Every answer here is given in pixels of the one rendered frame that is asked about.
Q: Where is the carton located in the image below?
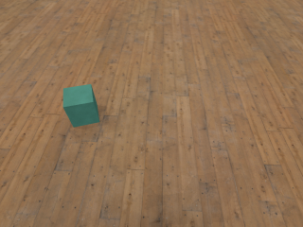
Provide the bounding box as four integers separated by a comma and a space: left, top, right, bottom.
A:
62, 84, 99, 128

